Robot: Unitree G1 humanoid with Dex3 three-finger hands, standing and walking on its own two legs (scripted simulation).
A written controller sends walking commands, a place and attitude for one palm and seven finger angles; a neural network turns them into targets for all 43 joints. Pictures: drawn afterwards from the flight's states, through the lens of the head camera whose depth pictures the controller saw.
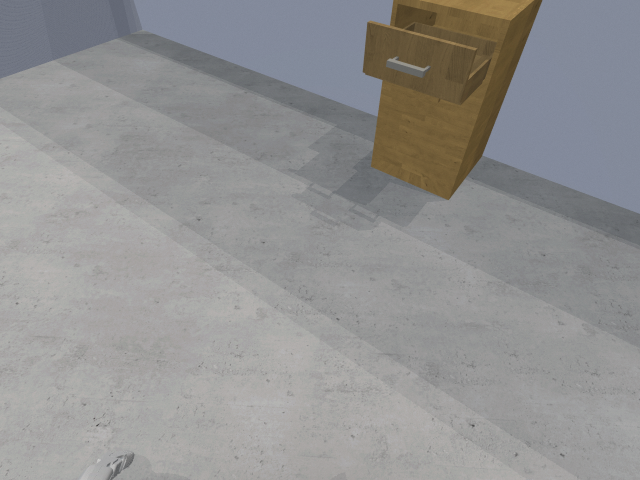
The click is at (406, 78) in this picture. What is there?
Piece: drawer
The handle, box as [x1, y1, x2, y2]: [386, 56, 430, 77]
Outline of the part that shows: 386,63 386,66 420,77 422,77 430,67 427,66 421,68 398,61 397,56 392,59 388,59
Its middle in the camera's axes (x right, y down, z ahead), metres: +0.30 -0.59 +1.31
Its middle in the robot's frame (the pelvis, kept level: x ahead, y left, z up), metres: +1.38 -0.23 -0.09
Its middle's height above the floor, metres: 0.68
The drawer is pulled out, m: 0.23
